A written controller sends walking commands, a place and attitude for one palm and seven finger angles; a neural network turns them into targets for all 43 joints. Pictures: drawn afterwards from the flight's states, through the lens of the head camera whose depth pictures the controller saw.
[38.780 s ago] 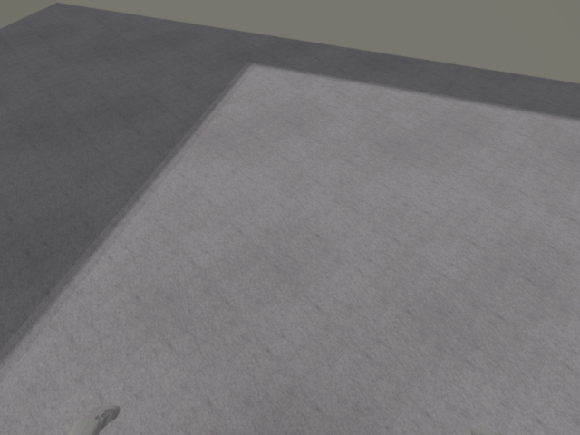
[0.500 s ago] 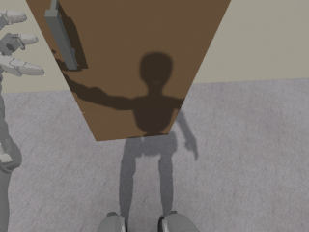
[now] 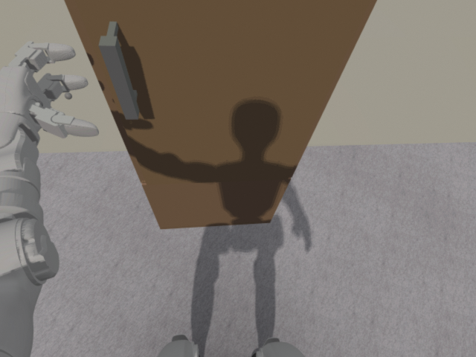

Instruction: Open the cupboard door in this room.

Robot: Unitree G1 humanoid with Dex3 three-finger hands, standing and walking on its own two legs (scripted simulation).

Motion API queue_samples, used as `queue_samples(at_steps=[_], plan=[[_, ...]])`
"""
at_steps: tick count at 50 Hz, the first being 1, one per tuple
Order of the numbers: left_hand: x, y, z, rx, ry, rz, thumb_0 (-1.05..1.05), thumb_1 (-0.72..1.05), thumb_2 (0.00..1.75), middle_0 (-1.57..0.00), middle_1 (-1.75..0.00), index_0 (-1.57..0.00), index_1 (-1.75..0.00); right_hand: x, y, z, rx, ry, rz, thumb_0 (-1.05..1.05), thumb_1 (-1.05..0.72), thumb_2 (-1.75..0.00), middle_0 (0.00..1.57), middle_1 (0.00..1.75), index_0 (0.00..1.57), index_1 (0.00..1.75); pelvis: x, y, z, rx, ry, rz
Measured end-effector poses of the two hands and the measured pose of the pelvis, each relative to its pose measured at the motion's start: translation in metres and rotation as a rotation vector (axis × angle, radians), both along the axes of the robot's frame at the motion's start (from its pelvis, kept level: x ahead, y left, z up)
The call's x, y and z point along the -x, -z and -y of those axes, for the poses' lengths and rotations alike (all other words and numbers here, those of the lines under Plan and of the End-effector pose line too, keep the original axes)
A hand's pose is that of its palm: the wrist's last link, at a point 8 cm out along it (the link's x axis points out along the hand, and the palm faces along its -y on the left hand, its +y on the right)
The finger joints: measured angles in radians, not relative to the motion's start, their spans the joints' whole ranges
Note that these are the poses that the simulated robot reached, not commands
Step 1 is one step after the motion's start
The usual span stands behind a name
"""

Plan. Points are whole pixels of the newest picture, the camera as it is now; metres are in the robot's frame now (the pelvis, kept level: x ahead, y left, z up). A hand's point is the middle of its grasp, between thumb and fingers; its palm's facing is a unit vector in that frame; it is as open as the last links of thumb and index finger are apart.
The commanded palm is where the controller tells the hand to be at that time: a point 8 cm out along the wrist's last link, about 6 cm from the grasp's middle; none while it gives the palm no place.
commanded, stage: move the hooked fingers beside the handle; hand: left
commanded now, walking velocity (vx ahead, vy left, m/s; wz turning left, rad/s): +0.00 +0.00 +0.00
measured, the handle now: (123, 74) +0.55 +0.17 +0.12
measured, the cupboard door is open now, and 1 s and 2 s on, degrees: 0 0 0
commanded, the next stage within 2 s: slide the fingers in behind the handle in 0.70 s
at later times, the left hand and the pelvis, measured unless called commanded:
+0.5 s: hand (65, 89) +0.51 +0.24 +0.12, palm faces +0.02 -1.00 -0.01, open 14.0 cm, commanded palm +0.50 +0.28 +0.12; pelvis -0.01 -0.01 +0.00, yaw -1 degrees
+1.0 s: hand (70, 94) +0.50 +0.24 +0.12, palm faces +0.00 -1.00 +0.00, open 14.0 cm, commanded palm +0.49 +0.27 +0.12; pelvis +0.00 +0.01 +0.00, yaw +0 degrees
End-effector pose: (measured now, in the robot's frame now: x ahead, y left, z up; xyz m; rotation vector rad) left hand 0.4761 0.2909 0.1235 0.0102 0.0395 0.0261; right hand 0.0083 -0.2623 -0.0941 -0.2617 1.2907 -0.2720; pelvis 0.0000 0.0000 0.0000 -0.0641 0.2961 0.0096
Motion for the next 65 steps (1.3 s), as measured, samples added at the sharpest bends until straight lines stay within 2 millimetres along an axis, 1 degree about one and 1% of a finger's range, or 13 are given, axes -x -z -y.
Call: queue_samples(at_steps=[4,8,13,20,25,28,33,39,45,49,53,59,65], plan=[[-0.001,0.002,0.008,0.006,0.008,-0.01,-0.01,-0.5,0.3,-0.3,-1.2,-0.3,-1.2,-0.003,0.0,0.006,0.016,-0.016,0.016,0.0,-0.91,-0.9,0.2,0.3,0.2,0.3,0.005,0.001,0.002,-0.002,-0.005,-0.003],[-0.007,0.005,0.014,0.021,0.004,-0.014,-0.01,-0.5,0.3,-0.3,-1.2,-0.3,-1.2,0.003,-0.001,0.012,0.031,-0.014,0.013,0.0,-0.91,-0.9,0.2,0.3,0.2,0.3,0.01,0.003,0.005,-0.004,-0.003,-0.01],[-0.015,0.004,0.012,0.011,-0.016,0.001,-0.01,-0.5,0.3,-0.3,-1.2,-0.3,-1.2,0.023,-0.002,0.015,0.042,0.02,-0.018,0.0,-0.91,-0.9,0.2,0.3,0.2,0.3,0.013,0.005,0.008,-0.003,0.008,-0.026],[-0.017,0.0,-0.003,-0.013,-0.017,-0.011,-0.01,-0.5,0.3,-0.3,-1.2,-0.3,-1.2,0.057,-0.005,0.011,0.037,0.076,-0.108,0.0,-0.91,-0.9,0.2,0.3,0.2,0.3,0.01,0.005,0.008,0.0,0.019,-0.038],[-0.014,0.0,-0.007,0.002,0.006,-0.009,-0.01,-0.5,0.3,-0.3,-1.2,-0.3,-1.2,0.068,-0.007,0.005,0.026,0.085,-0.156,0.0,-0.91,-0.9,0.2,0.3,0.2,0.3,0.007,0.003,0.006,0.002,0.02,-0.038],[-0.015,0.004,-0.006,0.023,0.015,-0.015,-0.01,-0.5,0.3,-0.3,-1.2,-0.3,-1.2,0.066,-0.007,0.003,0.026,0.082,-0.157,0.0,-0.91,-0.9,0.2,0.3,0.2,0.3,0.005,0.003,0.004,0.004,0.017,-0.037],[-0.018,0.013,-0.007,0.026,0.009,-0.024,-0.01,-0.5,0.3,-0.3,-1.2,-0.3,-1.2,0.054,-0.008,0.001,0.038,0.073,-0.125,0.0,-0.91,-0.9,0.2,0.3,0.2,0.3,0.005,0.003,0.0,0.007,0.017,-0.042],[-0.017,0.009,-0.009,0.02,0.003,0.03,-0.01,-0.5,0.3,-0.3,-1.2,-0.3,-1.2,0.037,-0.006,-0.003,0.031,0.056,-0.084,0.0,-0.91,-0.9,0.2,0.3,0.2,0.3,0.001,0.004,-0.005,0.009,0.022,-0.042],[-0.011,0.006,-0.011,0.014,0.009,0.012,-0.01,-0.5,0.3,-0.3,-1.2,-0.3,-1.2,0.019,-0.004,-0.009,0.016,0.04,-0.042,0.0,-0.91,-0.9,0.2,0.3,0.2,0.3,-0.002,0.003,-0.009,0.01,0.018,-0.03],[-0.006,0.002,-0.002,0.003,0.025,0.025,-0.01,-0.5,0.3,-0.3,-1.2,-0.3,-1.2,0.01,0.0,-0.013,-0.003,0.016,-0.027,0.0,-0.91,-0.9,0.2,0.3,0.2,0.3,-0.003,0.002,-0.011,0.011,0.007,-0.018],[-0.005,0.005,0.012,0.035,0.03,0.015,-0.01,-0.5,0.3,-0.3,-1.2,-0.3,-1.2,0.004,0.003,-0.014,-0.015,-0.004,-0.013,0.0,-0.91,-0.9,0.2,0.3,0.2,0.3,0.0,0.002,-0.01,0.008,-0.001,-0.009],[-0.009,0.012,0.033,0.016,0.015,0.001,-0.01,-0.5,0.3,-0.3,-1.2,-0.3,-1.2,0.005,0.005,-0.011,-0.02,-0.008,0.01,0.0,-0.91,-0.9,0.2,0.3,0.2,0.3,0.006,0.004,-0.006,0.002,-0.001,-0.01],[-0.009,0.012,0.035,0.006,-0.022,0.011,-0.01,-0.5,0.3,-0.3,-1.2,-0.32,-1.22,0.022,0.007,-0.005,-0.023,0.014,-0.012,0.0,-0.91,-0.9,0.2,0.3,0.2,0.3,0.01,0.005,0.001,-0.004,0.007,-0.012]])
